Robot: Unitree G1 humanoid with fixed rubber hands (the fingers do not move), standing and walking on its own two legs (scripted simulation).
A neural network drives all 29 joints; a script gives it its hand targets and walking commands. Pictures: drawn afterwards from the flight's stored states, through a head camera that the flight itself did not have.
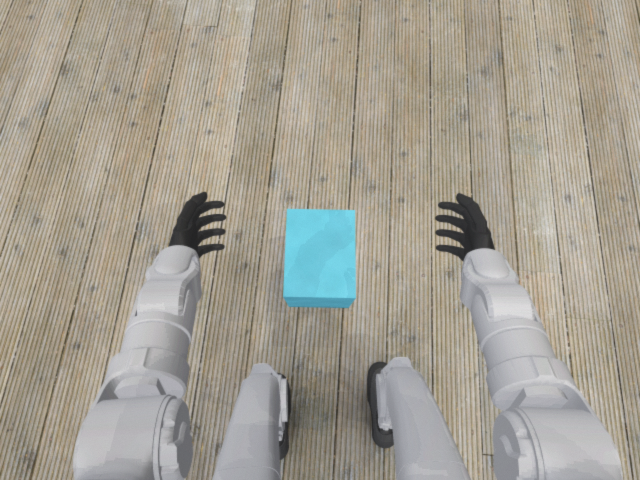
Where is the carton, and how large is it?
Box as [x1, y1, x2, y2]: [283, 209, 355, 307]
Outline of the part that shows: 287,209 283,297 289,306 348,307 355,298 354,210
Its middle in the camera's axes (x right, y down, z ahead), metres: +0.00 +0.06 +1.01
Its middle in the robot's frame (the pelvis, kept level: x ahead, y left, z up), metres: +0.48 +0.01 -0.58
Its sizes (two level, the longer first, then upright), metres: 0.215 0.167 0.208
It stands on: the floor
